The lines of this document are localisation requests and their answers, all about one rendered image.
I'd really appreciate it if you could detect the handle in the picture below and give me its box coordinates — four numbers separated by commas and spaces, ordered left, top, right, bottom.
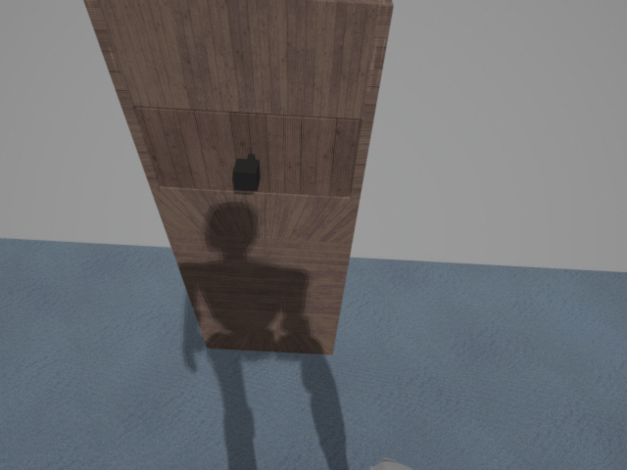
233, 154, 261, 191

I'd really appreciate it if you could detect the cabinet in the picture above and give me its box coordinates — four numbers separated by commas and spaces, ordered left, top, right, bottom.
83, 0, 394, 355

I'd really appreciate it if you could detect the drawer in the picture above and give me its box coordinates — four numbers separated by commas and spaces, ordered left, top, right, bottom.
136, 106, 359, 197

